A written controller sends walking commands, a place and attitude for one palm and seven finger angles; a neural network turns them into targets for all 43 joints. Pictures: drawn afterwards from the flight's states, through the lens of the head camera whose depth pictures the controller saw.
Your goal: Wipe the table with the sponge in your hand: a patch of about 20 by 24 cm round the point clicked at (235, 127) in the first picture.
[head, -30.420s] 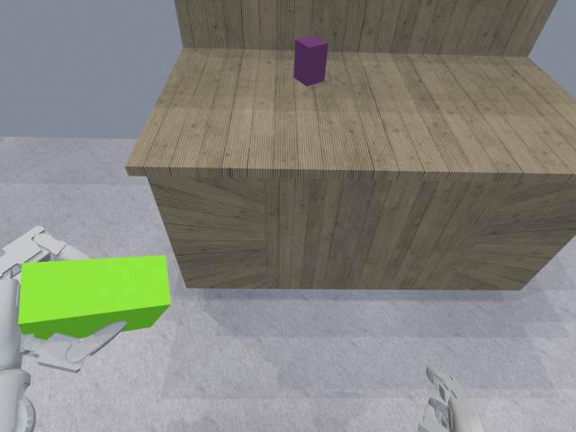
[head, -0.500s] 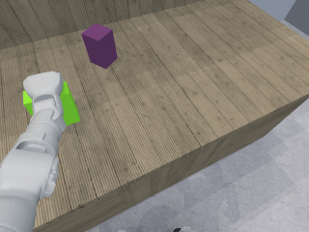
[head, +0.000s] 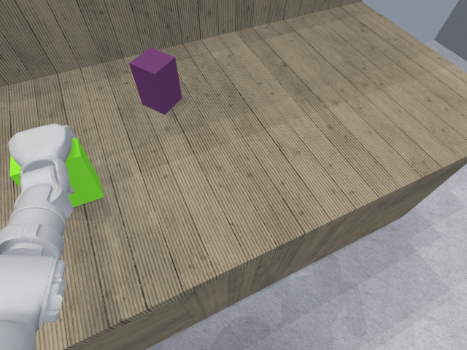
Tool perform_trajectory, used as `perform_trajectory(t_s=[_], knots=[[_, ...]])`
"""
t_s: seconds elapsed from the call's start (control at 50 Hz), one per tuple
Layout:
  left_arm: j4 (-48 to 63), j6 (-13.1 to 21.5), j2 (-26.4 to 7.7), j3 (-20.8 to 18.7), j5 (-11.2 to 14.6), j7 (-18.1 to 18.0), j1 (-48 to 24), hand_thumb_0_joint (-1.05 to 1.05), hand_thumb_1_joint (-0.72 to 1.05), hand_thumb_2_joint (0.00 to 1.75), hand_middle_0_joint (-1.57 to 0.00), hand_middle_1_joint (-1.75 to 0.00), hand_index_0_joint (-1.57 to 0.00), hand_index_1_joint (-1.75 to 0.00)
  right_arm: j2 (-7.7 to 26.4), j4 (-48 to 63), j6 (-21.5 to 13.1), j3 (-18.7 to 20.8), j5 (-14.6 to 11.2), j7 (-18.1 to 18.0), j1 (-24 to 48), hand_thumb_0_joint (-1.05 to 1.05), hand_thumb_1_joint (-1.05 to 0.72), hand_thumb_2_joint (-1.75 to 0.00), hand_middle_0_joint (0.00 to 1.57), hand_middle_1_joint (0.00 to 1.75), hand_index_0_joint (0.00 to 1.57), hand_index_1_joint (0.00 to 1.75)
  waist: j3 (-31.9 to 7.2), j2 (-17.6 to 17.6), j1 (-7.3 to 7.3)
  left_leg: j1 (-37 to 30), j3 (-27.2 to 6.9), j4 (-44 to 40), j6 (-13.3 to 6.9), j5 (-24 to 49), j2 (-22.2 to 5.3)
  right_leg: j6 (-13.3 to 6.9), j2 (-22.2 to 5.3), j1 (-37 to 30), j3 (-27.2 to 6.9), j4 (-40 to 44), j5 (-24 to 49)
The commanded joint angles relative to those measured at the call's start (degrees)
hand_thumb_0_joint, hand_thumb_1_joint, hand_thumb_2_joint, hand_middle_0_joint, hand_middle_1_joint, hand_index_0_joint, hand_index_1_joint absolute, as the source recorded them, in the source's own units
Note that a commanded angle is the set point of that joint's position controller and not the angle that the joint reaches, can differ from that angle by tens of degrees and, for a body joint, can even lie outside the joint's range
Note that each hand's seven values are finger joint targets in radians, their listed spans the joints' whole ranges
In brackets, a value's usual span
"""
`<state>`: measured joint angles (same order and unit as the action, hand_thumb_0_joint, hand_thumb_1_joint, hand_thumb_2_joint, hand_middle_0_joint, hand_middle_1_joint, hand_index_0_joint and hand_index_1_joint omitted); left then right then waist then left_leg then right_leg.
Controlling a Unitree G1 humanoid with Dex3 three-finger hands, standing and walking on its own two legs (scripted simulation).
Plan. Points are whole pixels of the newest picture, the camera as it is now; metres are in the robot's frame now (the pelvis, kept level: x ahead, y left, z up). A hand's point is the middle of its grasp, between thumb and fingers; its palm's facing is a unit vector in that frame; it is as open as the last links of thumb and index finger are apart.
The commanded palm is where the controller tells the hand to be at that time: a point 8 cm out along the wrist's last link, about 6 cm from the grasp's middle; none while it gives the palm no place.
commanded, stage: slide back across to the first lane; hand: left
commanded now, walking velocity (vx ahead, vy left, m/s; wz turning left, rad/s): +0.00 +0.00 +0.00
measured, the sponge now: (65, 184) +0.42 +0.33 -0.01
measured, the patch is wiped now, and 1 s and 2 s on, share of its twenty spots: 1.00 1.00 1.00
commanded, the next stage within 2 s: wipe back along the first lane in 0.14 s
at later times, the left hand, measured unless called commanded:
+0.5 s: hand (44, 184) +0.39 +0.34 +0.03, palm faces -0.08 +0.00 -1.00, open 9.3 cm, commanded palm +0.36 +0.32 +0.06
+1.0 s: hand (47, 201) +0.36 +0.32 +0.03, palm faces -0.06 +0.01 -1.00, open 9.3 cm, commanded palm +0.32 +0.30 +0.06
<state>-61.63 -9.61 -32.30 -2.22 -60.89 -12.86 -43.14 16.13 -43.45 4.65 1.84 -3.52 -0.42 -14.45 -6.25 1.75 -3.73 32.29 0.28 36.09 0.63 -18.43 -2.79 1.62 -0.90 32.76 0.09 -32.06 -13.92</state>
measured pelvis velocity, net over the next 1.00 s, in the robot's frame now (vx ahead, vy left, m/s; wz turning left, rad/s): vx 0.00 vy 0.00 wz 0.02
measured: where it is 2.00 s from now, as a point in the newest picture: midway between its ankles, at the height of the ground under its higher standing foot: outside the picture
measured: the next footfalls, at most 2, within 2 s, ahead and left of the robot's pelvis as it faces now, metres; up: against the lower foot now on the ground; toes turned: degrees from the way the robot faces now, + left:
none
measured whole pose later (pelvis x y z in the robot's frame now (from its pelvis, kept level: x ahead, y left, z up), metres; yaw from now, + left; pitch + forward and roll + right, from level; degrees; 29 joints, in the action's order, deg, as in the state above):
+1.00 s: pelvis +0.00 +0.00 +0.00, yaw +1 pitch +10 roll -1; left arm -41.3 -14.1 -25.8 2.6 -58.4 -14.5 -25.5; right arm 15.9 -40.5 7.1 1.7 -3.9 -1.0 -9.9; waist -6.5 2.5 1.3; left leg 27.1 -0.3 35.8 0.3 -19.1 -1.6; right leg 1.8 -2.0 27.5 0.7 -32.7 -15.5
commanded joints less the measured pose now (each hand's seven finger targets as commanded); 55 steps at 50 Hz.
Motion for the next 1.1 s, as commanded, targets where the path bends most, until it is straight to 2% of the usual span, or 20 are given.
perform_trajectory(t_s=[0.0, 0.06, 0.12, 0.16, 0.22, 0.34, 0.36, 0.4, 0.48, 0.52, 0.56, 0.66, 0.72, 0.78, 0.86, 0.92, 0.96, 0.98, 1.04, 1.08], knots=[[8.6, 1.2, -15.6, -1.5, -1.4, -0.6, -15.3, 0.00, 0.10, 1.30, -1.20, -1.60, -1.20, -1.60, 8.9, 3.8, -1.2, 3.2, -0.1, -0.9, -3.6, 0.00, -0.90, -0.90, 0.20, 0.30, 0.20, 0.30, -19.5, 1.2, 1.04, -10.6, 1.2, -2.4, -2.7, 19.6, 2.7, -4.1, 2.4, -12.7, 2.2, 1.5, 19.0], [11.4, 2.7, -17.0, -3.2, -1.3, -0.7, -15.4, 0.00, 0.10, 1.30, -1.20, -1.60, -1.20, -1.60, 8.9, 3.9, -0.9, 3.4, 0.0, -0.9, -3.0, 0.00, -0.90, -0.90, 0.20, 0.30, 0.20, 0.30, -20.4, 3.0, 1.70, -11.7, 1.0, -2.1, -2.6, 22.8, 2.5, -4.6, 2.3, -13.2, 2.1, 1.0, 21.4], [11.3, 3.1, -16.4, -3.3, -1.5, -1.3, -11.8, 0.00, 0.10, 1.30, -1.20, -1.60, -1.20, -1.60, 9.0, 4.0, -0.5, 3.6, 0.2, -0.6, -3.2, 0.00, -0.90, -0.90, 0.20, 0.30, 0.20, 0.30, -19.7, 1.9, 1.91, -11.3, 1.2, -1.6, -2.5, 23.9, 2.7, -4.4, 2.4, -13.4, 2.4, 0.6, 23.1], [12.5, 3.4, -19.6, -6.5, -1.4, -1.6, -10.5, 0.00, 0.10, 1.30, -1.20, -1.60, -1.20, -1.60, 9.3, 3.8, -0.2, 3.6, 0.3, -0.5, -2.3, 0.00, -0.90, -0.90, 0.20, 0.30, 0.20, 0.30, -21.0, 2.1, 3.07, -11.5, 1.0, -1.4, -2.5, 26.5, 2.7, -4.8, 2.2, -14.9, 2.1, 0.0, 25.6], [11.9, 2.8, -16.6, -3.9, -2.1, -2.0, -9.1, 0.00, 0.10, 1.30, -1.20, -1.60, -1.20, -1.60, 9.2, 3.9, 0.1, 3.8, 0.2, -0.2, -2.2, 0.00, -0.90, -0.90, 0.20, 0.30, 0.20, 0.30, -18.9, 2.1, 2.23, -11.6, 0.9, -1.3, -2.4, 25.2, 2.7, -4.6, 2.4, -12.6, 2.8, 0.0, 23.0], [15.6, 2.2, -9.3, 0.2, -0.1, -1.8, -5.3, 0.00, 0.10, 1.30, -1.20, -1.60, -1.20, -1.60, 8.4, 5.0, 0.2, 3.9, 0.0, -0.1, 0.0, 0.00, -0.90, -0.90, 0.20, 0.30, 0.20, 0.30, -18.4, 0.8, 2.48, -13.0, 0.4, -1.8, -2.3, 23.8, 2.3, -4.8, 2.6, -11.7, 3.3, 0.6, 19.6], [16.3, 2.2, -8.9, -0.5, 0.7, -1.8, -3.6, 0.00, 0.10, 1.30, -1.20, -1.60, -1.20, -1.60, 8.2, 5.4, 0.1, 3.8, -0.1, -0.2, 0.4, 0.00, -0.90, -0.90, 0.20, 0.30, 0.20, 0.30, -19.2, 0.6, 3.10, -13.0, 0.2, -2.1, -2.4, 24.8, 2.2, -4.9, 2.5, -12.8, 3.1, 0.7, 20.2], [14.6, 1.2, -9.7, -0.6, 0.5, -1.9, -3.5, 0.00, 0.10, 1.30, -1.20, -1.60, -1.20, -1.60, 8.6, 4.8, 0.4, 3.5, 0.0, -0.3, 0.5, 0.00, -0.90, -0.90, 0.20, 0.30, 0.20, 0.30, -16.6, -0.1, 2.59, -11.9, 0.3, -2.4, -2.3, 21.7, 2.4, -4.7, 2.4, -11.8, 3.4, 0.8, 18.2], [16.7, 0.2, -6.3, 1.4, 0.7, -1.6, 0.7, 0.00, 0.10, 1.30, -1.20, -1.60, -1.20, -1.60, 8.1, 6.0, 0.6, 3.4, -0.1, -0.2, 2.1, 0.00, -0.90, -0.90, 0.20, 0.30, 0.20, 0.30, -16.6, 0.8, 3.81, -12.9, -0.1, -2.9, -2.1, 22.2, 2.4, -5.1, 2.4, -12.2, 3.6, 0.8, 16.8], [16.6, -0.5, -3.8, 3.7, 0.7, -1.5, -0.3, 0.00, 0.10, 1.30, -1.20, -1.60, -1.20, -1.60, 7.9, 6.2, 0.7, 3.1, -0.2, -0.3, 3.0, 0.00, -0.90, -0.90, 0.20, 0.30, 0.20, 0.30, -13.3, -0.5, 2.99, -11.8, -0.2, -3.6, -2.0, 18.5, 2.4, -4.9, 2.4, -10.1, 3.9, 1.4, 13.4], [16.5, -0.6, -5.4, 1.8, 1.0, -1.6, 0.0, 0.00, 0.10, 1.30, -1.20, -1.60, -1.20, -1.60, 8.1, 6.3, 0.6, 2.9, -0.2, -0.6, 3.7, 0.00, -0.90, -0.90, 0.20, 0.30, 0.20, 0.30, -13.5, -2.7, 3.46, -11.4, -0.3, -3.9, -2.2, 17.5, 2.3, -5.0, 2.3, -11.2, 3.5, 1.8, 13.1], [17.7, -1.6, -3.3, 2.5, 1.4, -1.7, 4.5, 0.00, 0.10, 1.30, -1.20, -1.60, -1.20, -1.60, 7.8, 7.3, 0.6, 2.6, -0.2, -0.6, 4.9, 0.00, -0.90, -0.90, 0.20, 0.30, 0.20, 0.30, -13.7, -2.5, 4.44, -11.1, 0.0, -4.1, -2.1, 17.6, 2.6, -5.1, 2.2, -12.4, 3.6, 1.6, 13.8], [16.3, -2.6, -3.2, 3.3, 1.1, -1.4, 4.6, 0.00, 0.10, 1.30, -1.20, -1.60, -1.20, -1.60, 8.0, 7.3, 0.7, 2.4, -0.3, -0.8, 5.4, 0.00, -0.90, -0.90, 0.20, 0.30, 0.20, 0.30, -10.2, -2.9, 4.07, -9.9, 0.2, -4.3, -2.1, 13.9, 2.9, -4.9, 2.1, -10.6, 3.6, 2.1, 10.8], [19.0, -2.9, -2.4, 3.8, 1.3, -1.0, 6.6, 0.00, 0.10, 1.30, -1.20, -1.60, -1.20, -1.60, 7.8, 8.4, 0.6, 2.4, -0.4, -0.9, 6.0, 0.00, -0.90, -0.90, 0.20, 0.30, 0.20, 0.30, -13.1, -2.3, 4.84, -10.9, 0.2, -4.2, -2.1, 15.2, 3.1, -5.0, 2.0, -12.5, 3.5, 1.6, 12.0], [21.6, -3.7, -2.4, 2.9, 2.1, -0.5, 9.4, 0.00, 0.10, 1.30, -1.20, -1.60, -1.20, -1.60, 7.8, 9.2, 0.5, 2.3, -0.4, -1.0, 7.3, 0.00, -0.90, -0.90, 0.20, 0.30, 0.20, 0.30, -12.8, -3.0, 5.43, -11.3, 0.2, -4.4, -2.1, 15.5, 3.0, -5.0, 2.1, -13.3, 3.4, 2.0, 12.6], [23.1, -4.4, 0.1, 5.7, 2.1, 0.0, 9.5, 0.00, 0.10, 1.30, -1.20, -1.60, -1.20, -1.60, 7.6, 9.6, 0.4, 2.1, -0.6, -1.2, 8.0, 0.00, -0.90, -0.90, 0.20, 0.30, 0.20, 0.30, -11.0, -2.3, 4.92, -11.4, 0.2, -4.4, -2.0, 14.8, 3.1, -4.9, 2.0, -12.3, 3.7, 2.1, 11.9], [24.9, -4.8, -1.1, 4.0, 2.6, 0.1, 11.0, 0.00, 0.10, 1.30, -1.20, -1.60, -1.20, -1.60, 7.7, 9.8, 0.3, 2.1, -0.5, -1.3, 8.5, 0.00, -0.90, -0.90, 0.20, 0.30, 0.20, 0.30, -12.7, -3.3, 5.54, -12.0, 0.0, -4.5, -2.1, 16.1, 3.1, -5.1, 2.1, -13.9, 3.4, 2.0, 13.2], [26.1, -5.0, 0.4, 5.5, 2.6, 0.2, 11.6, 0.00, 0.10, 1.30, -1.20, -1.60, -1.20, -1.60, 7.5, 10.1, 0.2, 2.2, -0.5, -1.3, 8.6, 0.00, -0.90, -0.90, 0.20, 0.30, 0.20, 0.30, -12.5, -1.9, 5.31, -12.5, 0.2, -4.2, -2.1, 16.4, 3.3, -5.0, 2.1, -13.7, 3.6, 1.8, 13.5], [28.0, -5.8, 2.7, 7.0, 3.0, 0.7, 13.9, 0.00, 0.10, 1.30, -1.20, -1.60, -1.20, -1.60, 7.4, 10.3, 0.0, 2.1, -0.5, -1.2, 9.4, 0.00, -0.90, -0.90, 0.20, 0.30, 0.20, 0.30, -12.0, -3.2, 5.31, -12.9, 0.4, -4.1, -2.1, 16.8, 3.2, -4.9, 2.1, -13.8, 3.7, 2.0, 14.5], [29.5, -6.1, 2.1, 5.7, 3.5, 0.8, 18.1, 0.00, 0.10, 1.30, -1.20, -1.60, -1.20, -1.60, 7.3, 10.8, -0.3, 2.2, -0.6, -1.2, 9.8, 0.00, -0.90, -0.90, 0.20, 0.30, 0.20, 0.30, -12.8, -4.0, 6.05, -13.2, 0.3, -4.0, -2.1, 18.1, 3.3, -4.9, 2.2, -15.6, 3.7, 1.7, 16.0]])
